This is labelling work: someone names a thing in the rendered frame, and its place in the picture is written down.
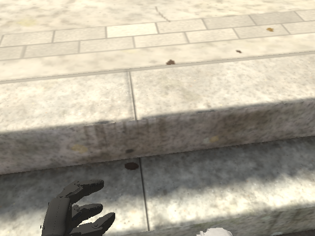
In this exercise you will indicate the stairs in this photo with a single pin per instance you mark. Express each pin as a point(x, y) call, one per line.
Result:
point(250, 171)

